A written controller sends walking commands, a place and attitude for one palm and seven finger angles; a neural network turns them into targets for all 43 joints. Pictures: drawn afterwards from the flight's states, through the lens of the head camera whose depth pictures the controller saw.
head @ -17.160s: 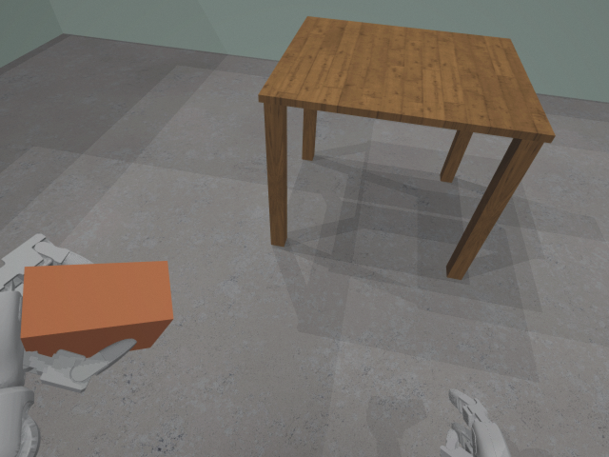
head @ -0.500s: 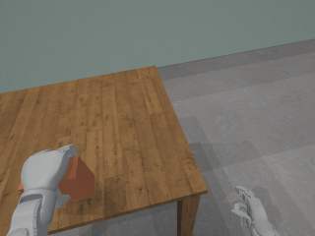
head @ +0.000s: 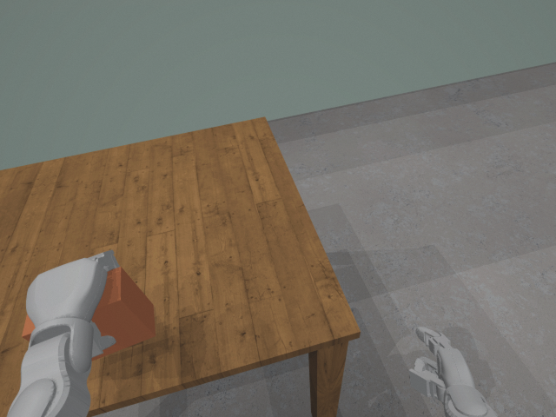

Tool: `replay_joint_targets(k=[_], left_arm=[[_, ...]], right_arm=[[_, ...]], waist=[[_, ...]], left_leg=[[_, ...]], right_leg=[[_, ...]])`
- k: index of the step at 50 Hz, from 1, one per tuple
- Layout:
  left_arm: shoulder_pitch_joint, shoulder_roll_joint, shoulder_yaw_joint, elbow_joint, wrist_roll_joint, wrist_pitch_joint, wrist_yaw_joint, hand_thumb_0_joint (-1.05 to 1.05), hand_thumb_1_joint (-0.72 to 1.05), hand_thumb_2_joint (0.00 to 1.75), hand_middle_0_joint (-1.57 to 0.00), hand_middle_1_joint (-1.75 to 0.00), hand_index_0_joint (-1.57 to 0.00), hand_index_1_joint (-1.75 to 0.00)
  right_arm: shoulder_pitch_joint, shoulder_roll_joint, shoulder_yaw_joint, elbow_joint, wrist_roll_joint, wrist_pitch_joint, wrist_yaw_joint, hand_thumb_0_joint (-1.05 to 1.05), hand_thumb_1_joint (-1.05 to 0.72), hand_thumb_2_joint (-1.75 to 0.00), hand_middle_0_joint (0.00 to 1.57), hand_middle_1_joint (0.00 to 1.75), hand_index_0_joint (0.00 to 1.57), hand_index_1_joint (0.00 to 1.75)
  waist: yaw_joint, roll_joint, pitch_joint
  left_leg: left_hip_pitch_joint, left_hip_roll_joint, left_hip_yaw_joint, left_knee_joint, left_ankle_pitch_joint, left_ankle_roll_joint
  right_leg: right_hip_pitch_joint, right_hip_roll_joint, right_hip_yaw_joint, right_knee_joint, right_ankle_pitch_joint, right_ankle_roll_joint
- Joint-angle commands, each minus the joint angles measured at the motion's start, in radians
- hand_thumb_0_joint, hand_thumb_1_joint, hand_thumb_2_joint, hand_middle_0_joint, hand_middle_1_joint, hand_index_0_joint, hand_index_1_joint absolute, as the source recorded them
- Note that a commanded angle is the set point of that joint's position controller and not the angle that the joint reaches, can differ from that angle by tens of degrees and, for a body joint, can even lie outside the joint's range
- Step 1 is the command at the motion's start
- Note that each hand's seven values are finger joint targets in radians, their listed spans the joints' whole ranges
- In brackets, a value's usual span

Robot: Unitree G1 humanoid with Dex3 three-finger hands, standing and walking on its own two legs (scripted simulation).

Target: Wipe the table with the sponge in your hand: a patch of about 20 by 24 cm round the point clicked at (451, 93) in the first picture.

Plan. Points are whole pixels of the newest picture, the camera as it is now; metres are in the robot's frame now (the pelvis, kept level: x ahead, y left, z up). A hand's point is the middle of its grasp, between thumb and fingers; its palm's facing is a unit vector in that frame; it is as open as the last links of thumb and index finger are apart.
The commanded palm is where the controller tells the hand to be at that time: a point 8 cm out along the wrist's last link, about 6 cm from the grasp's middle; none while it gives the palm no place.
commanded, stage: move the sponge above the wiping area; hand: left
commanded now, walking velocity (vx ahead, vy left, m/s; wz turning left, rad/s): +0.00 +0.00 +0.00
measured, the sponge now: (102, 324) +0.21 +0.31 +0.03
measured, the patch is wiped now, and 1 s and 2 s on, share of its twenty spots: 0.00 0.00 0.00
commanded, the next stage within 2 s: none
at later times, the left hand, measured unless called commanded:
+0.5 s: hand (102, 327) +0.20 +0.28 +0.05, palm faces -0.07 -0.15 -0.99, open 9.8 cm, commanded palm +0.18 +0.28 +0.13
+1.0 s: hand (126, 322) +0.21 +0.25 +0.05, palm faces -0.06 -0.12 -0.99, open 9.8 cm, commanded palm +0.18 +0.27 +0.13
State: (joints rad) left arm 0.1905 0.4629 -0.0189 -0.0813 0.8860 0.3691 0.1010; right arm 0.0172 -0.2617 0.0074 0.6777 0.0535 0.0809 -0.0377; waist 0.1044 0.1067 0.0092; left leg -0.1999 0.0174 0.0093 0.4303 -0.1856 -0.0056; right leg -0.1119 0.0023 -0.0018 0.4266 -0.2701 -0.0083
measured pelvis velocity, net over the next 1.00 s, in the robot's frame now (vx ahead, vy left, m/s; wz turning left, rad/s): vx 0.01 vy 0.00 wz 0.00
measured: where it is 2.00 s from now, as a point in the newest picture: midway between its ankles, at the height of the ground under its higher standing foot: outside the picture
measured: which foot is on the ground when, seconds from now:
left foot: down 0.00-1.00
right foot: down 0.00-1.00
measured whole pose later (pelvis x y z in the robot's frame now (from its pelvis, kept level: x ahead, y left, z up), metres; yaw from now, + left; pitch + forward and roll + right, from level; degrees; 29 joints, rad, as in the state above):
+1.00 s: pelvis +0.01 +0.00 +0.00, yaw +0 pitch -2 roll +0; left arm 0.30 0.44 -0.11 -0.21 0.92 0.27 0.06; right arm 0.04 -0.26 0.00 0.64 0.03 0.07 -0.03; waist 0.12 0.11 0.00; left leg -0.22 0.01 0.01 0.46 -0.21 0.00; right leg -0.13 0.00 0.00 0.45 -0.29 -0.01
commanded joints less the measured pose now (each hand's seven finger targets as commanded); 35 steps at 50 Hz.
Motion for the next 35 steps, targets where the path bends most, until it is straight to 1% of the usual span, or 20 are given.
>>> replay_joint_targets(k=[1, 3, 7, 8, 11, 12, 13, 14, 15, 17, 18, 21, 22, 23, 27, 28, 31, 32, 33, 35], left_arm=[[-0.067, 0.135, -0.001, -0.28, 0.012, -0.027, -0.037, 0.0, 0.1, 1.3, -1.2, -1.6, -1.2, -1.6], [-0.126, 0.173, 0.023, -0.342, 0.031, -0.075, -0.039, 0.0, 0.1, 1.3, -1.2, -1.6, -1.2, -1.6], [-0.133, 0.29, 0.157, -0.424, 0.098, -0.158, 0.037, 0.0, 0.1, 1.3, -1.2, -1.6, -1.2, -1.6], [-0.138, 0.248, 0.14, -0.413, 0.107, -0.161, 0.061, 0.0, 0.1, 1.3, -1.2, -1.6, -1.2, -1.6], [-0.131, 0.227, 0.16, -0.329, 0.101, -0.134, 0.113, 0.0, 0.1, 1.3, -1.2, -1.6, -1.2, -1.6], [-0.089, 0.256, 0.203, -0.306, 0.086, -0.104, 0.119, 0.0, 0.1, 1.3, -1.2, -1.6, -1.2, -1.6], [-0.086, 0.182, 0.138, -0.293, 0.06, -0.083, 0.112, 0.0, 0.1, 1.3, -1.2, -1.6, -1.2, -1.6], [-0.074, 0.206, 0.155, -0.252, 0.048, -0.061, 0.105, 0.0, 0.1, 1.3, -1.2, -1.6, -1.2, -1.6], [-0.048, 0.165, 0.121, -0.222, 0.02, -0.035, 0.088, 0.0, 0.1, 1.3, -1.2, -1.6, -1.2, -1.6], [0.001, 0.188, 0.131, -0.184, 0.005, 0.017, 0.05, 0.0, 0.1, 1.3, -1.2, -1.6, -1.2, -1.6], [0.016, 0.134, 0.062, -0.219, -0.008, 0.029, 0.022, 0.0, 0.1, 1.3, -1.2, -1.6, -1.2, -1.6], [0.05, 0.158, 0.041, -0.312, -0.005, 0.019, -0.037, 0.0, 0.1, 1.3, -1.2, -1.6, -1.2, -1.6], [0.061, 0.189, 0.071, -0.35, 0.001, 0.007, -0.048, 0.0, 0.1, 1.3, -1.2, -1.6, -1.2, -1.6], [0.049, 0.186, 0.059, -0.388, 0.012, -0.015, -0.056, 0.0, 0.1, 1.3, -1.2, -1.6, -1.2, -1.6], [-0.024, 0.31, 0.183, -0.474, 0.063, -0.13, -0.006, 0.0, 0.1, 1.3, -1.2, -1.6, -1.2, -1.6], [-0.055, 0.261, 0.152, -0.475, 0.079, -0.149, 0.016, 0.0, 0.1, 1.3, -1.2, -1.6, -1.2, -1.6], [-0.075, 0.263, 0.194, -0.369, 0.088, -0.161, 0.082, 0.0, 0.1, 1.3, -1.2, -1.6, -1.2, -1.6], [-0.068, 0.284, 0.228, -0.364, 0.079, -0.146, 0.093, 0.0, 0.1, 1.3, -1.2, -1.6, -1.2, -1.6], [-0.071, 0.228, 0.177, -0.341, 0.066, -0.133, 0.094, 0.0, 0.1, 1.3, -1.2, -1.6, -1.2, -1.6], [-0.088, 0.219, 0.161, -0.252, 0.034, -0.103, 0.085, 0.0, 0.1, 1.3, -1.2, -1.6, -1.2, -1.6]], right_arm=[[-0.215, -0.103, -0.034, -0.207, -0.004, -0.065, 0.001, 0.0, -0.9, -0.9, 0.2, 0.3, 0.2, 0.3], [-0.193, -0.096, -0.029, -0.215, -0.014, -0.081, -0.006, 0.0, -0.9, -0.9, 0.2, 0.3, 0.2, 0.3], [-0.166, -0.1, -0.048, -0.205, -0.041, -0.083, -0.011, 0.0, -0.9, -0.9, 0.2, 0.3, 0.2, 0.3], [-0.141, -0.089, -0.048, -0.206, -0.041, -0.082, -0.012, 0.0, -0.9, -0.9, 0.2, 0.3, 0.2, 0.3], [-0.147, -0.099, -0.062, -0.19, -0.034, -0.068, -0.009, 0.0, -0.9, -0.9, 0.2, 0.3, 0.2, 0.3], [-0.176, -0.1, -0.059, -0.184, -0.024, -0.063, -0.006, 0.0, -0.9, -0.9, 0.2, 0.3, 0.2, 0.3], [-0.177, -0.09, -0.053, -0.19, -0.014, -0.06, -0.004, 0.0, -0.9, -0.9, 0.2, 0.3, 0.2, 0.3], [-0.186, -0.098, -0.054, -0.18, -0.008, -0.056, -0.003, 0.0, -0.9, -0.9, 0.2, 0.3, 0.2, 0.3], [-0.199, -0.099, -0.05, -0.18, -0.003, -0.052, -0.003, 0.0, -0.9, -0.9, 0.2, 0.3, 0.2, 0.3], [-0.245, -0.109, -0.036, -0.18, 0.002, -0.045, -0.003, 0.0, -0.9, -0.9, 0.2, 0.3, 0.2, 0.3], [-0.227, -0.106, -0.034, -0.197, 0.006, -0.042, 0.0, 0.0, -0.9, -0.9, 0.2, 0.3, 0.2, 0.3], [-0.215, -0.107, -0.035, -0.216, -0.002, -0.044, 0.005, 0.0, -0.9, -0.9, 0.2, 0.3, 0.2, 0.3], [-0.234, -0.104, -0.028, -0.225, -0.006, -0.047, 0.005, 0.0, -0.9, -0.9, 0.2, 0.3, 0.2, 0.3], [-0.201, -0.098, -0.027, -0.23, -0.012, -0.05, 0.005, 0.0, -0.9, -0.9, 0.2, 0.3, 0.2, 0.3], [-0.168, -0.097, -0.039, -0.22, -0.036, -0.058, -0.003, 0.0, -0.9, -0.9, 0.2, 0.3, 0.2, 0.3], [-0.14, -0.086, -0.038, -0.223, -0.042, -0.061, -0.007, 0.0, -0.9, -0.9, 0.2, 0.3, 0.2, 0.3], [-0.124, -0.099, -0.06, -0.198, -0.039, -0.059, -0.014, 0.0, -0.9, -0.9, 0.2, 0.3, 0.2, 0.3], [-0.157, -0.098, -0.057, -0.196, -0.029, -0.059, -0.014, 0.0, -0.9, -0.9, 0.2, 0.3, 0.2, 0.3], [-0.152, -0.093, -0.056, -0.198, -0.023, -0.057, -0.016, 0.0, -0.9, -0.9, 0.2, 0.3, 0.2, 0.3], [-0.169, -0.101, -0.056, -0.177, -0.01, -0.056, -0.018, 0.0, -0.9, -0.9, 0.2, 0.3, 0.2, 0.3]], waist=[[0.003, -0.066, -0.163], [-0.004, -0.056, -0.177], [0.029, -0.027, -0.219], [0.019, -0.026, -0.224], [0.025, -0.017, -0.204], [0.036, -0.022, -0.183], [0.026, -0.038, -0.201], [0.031, -0.069, -0.176], [0.026, -0.084, -0.165], [0.033, -0.086, -0.135], [0.016, -0.082, -0.148], [0.012, -0.092, -0.17], [0.013, -0.084, -0.168], [0.006, -0.087, -0.192], [0.018, -0.05, -0.18], [0.014, -0.037, -0.2], [0.015, -0.019, -0.167], [0.026, -0.02, -0.157], [0.018, -0.019, -0.174], [0.013, -0.052, -0.145]], left_leg=[[0.103, -0.037, -0.036, -0.035, 0.155, 0.054], [0.123, -0.037, -0.031, -0.018, 0.155, 0.062], [0.172, -0.028, -0.044, 0.008, 0.228, 0.052], [0.165, -0.018, -0.032, 0.017, 0.24, 0.048], [0.153, -0.009, -0.033, 0.02, 0.241, 0.034], [0.148, -0.013, -0.046, 0.008, 0.234, 0.032], [0.134, -0.014, -0.035, 0.002, 0.237, 0.037], [0.121, -0.018, -0.037, -0.001, 0.233, 0.034], [0.107, -0.019, -0.035, -0.011, 0.219, 0.037], [0.099, -0.031, -0.037, -0.02, 0.208, 0.039], [0.083, -0.03, -0.023, -0.019, 0.207, 0.046], [0.094, -0.041, -0.029, -0.002, 0.235, 0.057], [0.107, -0.044, -0.033, 0.007, 0.236, 0.057], [0.107, -0.044, -0.023, 0.018, 0.25, 0.063], [0.146, -0.034, -0.039, 0.031, 0.245, 0.055], [0.151, -0.028, -0.031, 0.037, 0.253, 0.055], [0.144, -0.014, -0.032, 0.037, 0.223, 0.039], [0.15, -0.018, -0.044, 0.028, 0.211, 0.038], [0.135, -0.016, -0.033, 0.024, 0.205, 0.041], [0.11, -0.023, -0.038, 0.005, 0.181, 0.039]], right_leg=[[-0.035, 0.006, 0.032, -0.074, 0.169, -0.045], [-0.055, 0.014, 0.035, -0.076, 0.163, -0.048], [-0.061, 0.031, 0.084, -0.067, 0.21, -0.074], [-0.072, 0.026, 0.052, -0.051, 0.201, -0.073], [-0.083, 0.023, 0.072, -0.048, 0.21, -0.079], [-0.066, 0.033, 0.094, -0.055, 0.208, -0.087], [-0.044, 0.016, 0.043, -0.047, 0.23, -0.068], [-0.043, 0.014, 0.056, -0.049, 0.238, -0.064], [-0.031, 0.006, 0.037, -0.053, 0.243, -0.053], [-0.026, 0.012, 0.067, -0.059, 0.253, -0.057], [-0.011, 0.002, 0.032, -0.048, 0.266, -0.045], [0.002, -0.003, 0.043, -0.038, 0.32, -0.04], [-0.006, 0.009, 0.071, -0.043, 0.327, -0.049], [-0.008, 0.003, 0.039, -0.035, 0.342, -0.042], [-0.059, 0.023, 0.089, -0.054, 0.29, -0.063], [-0.072, 0.019, 0.052, -0.044, 0.263, -0.063], [-0.107, 0.021, 0.072, -0.053, 0.211, -0.073], [-0.101, 0.031, 0.1, -0.06, 0.198, -0.082], [-0.088, 0.019, 0.058, -0.053, 0.193, -0.069], [-0.078, 0.012, 0.046, -0.063, 0.188, -0.056]])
